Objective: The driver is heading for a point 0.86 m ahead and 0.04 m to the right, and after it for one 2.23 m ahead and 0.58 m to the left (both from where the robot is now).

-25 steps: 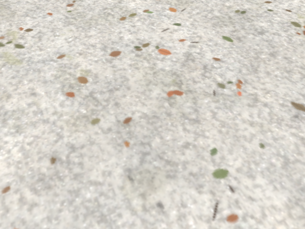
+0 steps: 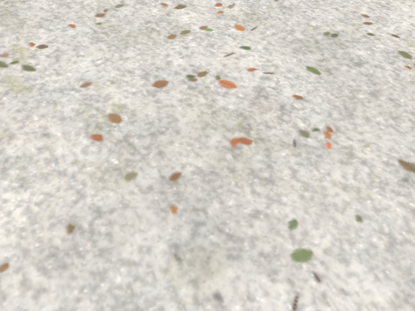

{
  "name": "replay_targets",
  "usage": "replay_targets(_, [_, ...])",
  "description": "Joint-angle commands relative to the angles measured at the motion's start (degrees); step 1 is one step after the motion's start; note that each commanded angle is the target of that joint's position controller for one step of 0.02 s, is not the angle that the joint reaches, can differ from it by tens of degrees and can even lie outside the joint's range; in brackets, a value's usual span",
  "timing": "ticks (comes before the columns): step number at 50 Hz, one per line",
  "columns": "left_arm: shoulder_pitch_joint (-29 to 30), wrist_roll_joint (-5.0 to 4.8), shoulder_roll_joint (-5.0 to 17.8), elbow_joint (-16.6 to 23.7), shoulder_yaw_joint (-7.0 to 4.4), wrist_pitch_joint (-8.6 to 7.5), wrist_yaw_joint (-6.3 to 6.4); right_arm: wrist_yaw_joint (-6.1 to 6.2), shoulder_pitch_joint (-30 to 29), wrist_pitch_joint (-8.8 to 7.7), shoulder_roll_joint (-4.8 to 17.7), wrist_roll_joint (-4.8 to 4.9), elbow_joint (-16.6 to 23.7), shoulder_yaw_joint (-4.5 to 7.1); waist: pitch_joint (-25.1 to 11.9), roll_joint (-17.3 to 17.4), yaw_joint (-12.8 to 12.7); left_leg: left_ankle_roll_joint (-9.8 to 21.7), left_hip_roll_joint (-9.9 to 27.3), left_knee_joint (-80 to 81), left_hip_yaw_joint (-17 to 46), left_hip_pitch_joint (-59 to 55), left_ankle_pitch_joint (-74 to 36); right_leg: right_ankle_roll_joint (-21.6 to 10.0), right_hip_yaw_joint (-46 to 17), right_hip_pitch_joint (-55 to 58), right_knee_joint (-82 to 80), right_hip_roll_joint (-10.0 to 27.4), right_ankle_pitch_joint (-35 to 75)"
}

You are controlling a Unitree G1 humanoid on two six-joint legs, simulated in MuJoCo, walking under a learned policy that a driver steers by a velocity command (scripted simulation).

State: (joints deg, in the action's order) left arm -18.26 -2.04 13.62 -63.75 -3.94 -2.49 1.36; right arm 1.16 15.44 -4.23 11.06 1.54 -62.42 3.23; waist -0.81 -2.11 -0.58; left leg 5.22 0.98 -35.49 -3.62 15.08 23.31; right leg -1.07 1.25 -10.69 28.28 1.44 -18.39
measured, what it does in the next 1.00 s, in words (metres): walks ahead: right foot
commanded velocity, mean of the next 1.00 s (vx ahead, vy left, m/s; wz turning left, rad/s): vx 0.46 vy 0.00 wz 0.00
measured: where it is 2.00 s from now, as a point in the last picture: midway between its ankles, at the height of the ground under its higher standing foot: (201, 173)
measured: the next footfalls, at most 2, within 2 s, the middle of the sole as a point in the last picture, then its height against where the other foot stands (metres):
right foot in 0.48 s outside the picture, level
left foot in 1.02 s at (172, 256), level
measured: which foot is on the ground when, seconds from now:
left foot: down 0.00-0.50, up 0.52-1.00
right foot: down 0.00-0.02, up 0.04-0.46, down 0.48-1.00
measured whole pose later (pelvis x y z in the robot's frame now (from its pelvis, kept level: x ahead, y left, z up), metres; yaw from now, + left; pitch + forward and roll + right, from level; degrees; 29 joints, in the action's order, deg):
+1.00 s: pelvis +0.53 +0.01 -0.01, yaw +0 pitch +2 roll -2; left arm -22.3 -1.0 14.3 -60.6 -3.5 -4.0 0.4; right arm -1.8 0.4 -5.6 12.9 1.3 -48.8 2.8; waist 0.6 1.5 -4.4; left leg 3.3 3.6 -29.1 -1.4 31.3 1.4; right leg 0.2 3.4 4.2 15.8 -1.2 -22.1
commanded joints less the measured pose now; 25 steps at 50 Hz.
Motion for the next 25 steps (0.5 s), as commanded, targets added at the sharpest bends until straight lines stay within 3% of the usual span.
replay_targets(1, [9.19, -0.36, 6.06, 5.56, -0.62, -0.90, -0.33, -0.17, 13.16, -0.67, 4.60, -0.58, -3.09, 1.83, 3.17, 2.21, 7.58, 0.02, 0.48, 10.49, 2.34, -18.63, -7.05, -5.14, -4.89, -19.65, -1.23, 4.42, -7.50])
replay_targets(2, [10.05, 0.45, 1.83, 6.91, 0.53, -1.47, -0.66, 0.15, 20.15, -0.70, 9.38, -0.53, -3.60, 2.91, 0.60, 16.92, 9.05, 4.64, 13.59, 20.37, 22.88, -25.11, 0.93, -1.26, 3.12, -28.35, 19.83, -1.16, -5.64])
replay_targets(3, [11.57, 0.24, 1.85, 8.79, 0.44, -2.45, -0.59, -0.55, 22.27, -1.50, 11.93, -1.09, -3.49, 2.83, 2.16, 20.58, 8.85, 11.64, 22.17, 26.50, 41.45, -24.76, 8.06, -1.52, -0.40, -37.98, 33.03, -3.48, -14.23])
replay_targets(4, [12.21, -0.72, 2.94, 9.15, 0.33, -3.23, -0.86, -0.61, 17.71, -2.43, 9.14, -1.33, -2.34, 1.77, 6.15, 12.72, 6.13, 11.86, 22.72, 25.98, 40.92, -22.81, 10.28, -2.74, -4.58, -43.20, 40.50, 0.71, -10.91])
replay_targets(5, [11.47, -1.03, 3.58, 8.84, 0.33, -3.81, -1.32, -0.90, 13.93, -3.01, 7.14, -1.19, -0.97, 1.05, 7.45, 8.84, 4.34, 9.61, 20.33, 25.58, 34.67, -22.37, 7.38, -3.75, -5.18, -45.44, 42.19, 2.90, -4.33])
replay_targets(6, [11.05, -0.45, 4.13, 8.27, 0.05, -4.18, -1.43, -1.41, 11.00, -3.12, 7.10, -1.18, 0.17, 0.71, 7.15, 6.52, 3.12, 7.50, 17.96, 26.05, 29.02, -21.04, 1.26, -4.05, -4.56, -44.36, 40.58, 4.28, 0.62])
replay_targets(7, [11.37, 0.19, 5.13, 8.15, -0.42, -4.28, -1.50, -1.64, 9.23, -2.98, 6.48, -1.26, 1.00, 0.30, 7.32, 5.80, 2.29, 5.97, 16.45, 26.54, 24.11, -19.41, -6.85, -3.83, -4.37, -42.32, 37.15, 5.40, 4.07])
replay_targets(9, [11.90, 0.59, 4.03, 8.05, -0.54, -3.78, -2.04, -1.38, 10.92, -2.26, 4.66, -1.73, 0.93, -0.44, 6.21, 7.26, 2.19, 4.49, 13.10, 26.99, 15.99, -17.31, -19.24, -2.54, -2.25, -37.33, 32.06, 5.49, 7.91])
replay_targets(13, [21.48, 0.75, 0.81, 11.74, 0.69, -2.89, -2.47, -0.02, 12.90, -1.61, 7.13, -1.92, 1.61, -0.23, 8.07, 6.38, 3.81, 4.31, 10.26, 28.98, 8.91, -12.37, -25.97, -0.50, 1.00, -32.31, 16.31, 3.14, 16.15])
replay_targets(17, [28.30, 0.19, 1.25, 14.63, 1.32, -2.77, -3.43, 0.32, 15.90, -1.64, 8.29, -1.21, 0.98, 0.37, 10.07, 7.61, 5.01, 4.55, 11.47, 30.87, 6.68, -12.73, -25.40, -1.34, 2.54, -27.25, 6.39, 1.24, 20.59])
replay_targets(20, [29.48, 0.08, 2.93, 16.29, 1.02, -3.27, -4.27, 0.35, 15.45, -1.22, 8.72, -0.75, 0.76, 0.98, 9.44, 7.77, 3.33, 3.55, 13.73, 27.19, 5.43, -19.19, -34.06, -3.82, 1.92, -25.86, 2.40, 0.80, 18.34])
replay_targets(22, [23.78, 0.21, 5.87, 15.49, -0.39, -3.53, -4.27, 0.42, 13.77, -0.65, 10.35, -0.99, 1.39, 1.63, 3.82, 10.14, -0.61, 2.29, 14.25, 18.86, 4.35, -22.28, -55.15, -5.73, 3.76, -16.33, 2.61, -2.30, 15.01])
replay_targets(23, [14.96, 0.10, 8.07, 13.08, -1.70, -3.42, -3.95, 0.39, 12.60, -0.14, 10.39, -1.17, 1.76, 1.65, -1.39, 10.84, -5.12, 1.13, 12.70, 9.01, 2.66, -20.93, -63.56, -7.19, 5.00, -5.45, 2.50, -4.29, 14.72])
replay_targets(24, [4.55, 0.13, 10.60, 10.19, -3.02, -3.06, -3.41, 0.23, 11.26, -0.01, 10.06, -1.44, 2.71, 1.36, -7.39, 10.52, -9.75, -0.67, 10.53, -4.07, 1.89, -11.62, -59.27, -9.25, 1.55, 10.90, 3.75, -1.44, 15.35])
replay_targets(25, [-5.21, 1.87, 16.00, 8.58, -4.31, -2.70, -2.80, -0.53, 16.28, -0.68, 4.09, -1.83, 4.02, -0.26, -18.04, -1.66, -8.53, -3.87, 2.78, -27.57, 1.02, 10.33, -32.63, -17.12, -22.39, 34.56, 2.97, 14.65, 7.26])
Keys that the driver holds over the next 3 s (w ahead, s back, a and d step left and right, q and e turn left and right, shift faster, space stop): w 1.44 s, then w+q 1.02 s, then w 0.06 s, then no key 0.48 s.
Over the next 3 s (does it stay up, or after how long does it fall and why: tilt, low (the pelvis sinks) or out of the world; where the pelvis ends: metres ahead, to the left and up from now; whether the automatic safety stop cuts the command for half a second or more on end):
stays up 1.50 0.19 0.00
